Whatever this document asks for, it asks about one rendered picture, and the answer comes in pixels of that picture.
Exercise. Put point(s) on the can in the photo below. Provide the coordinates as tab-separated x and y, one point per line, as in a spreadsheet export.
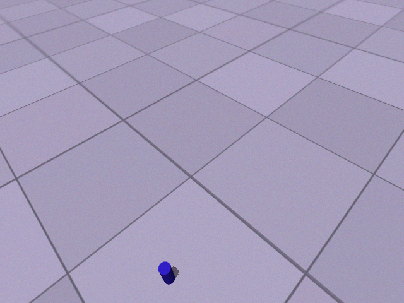
166	272

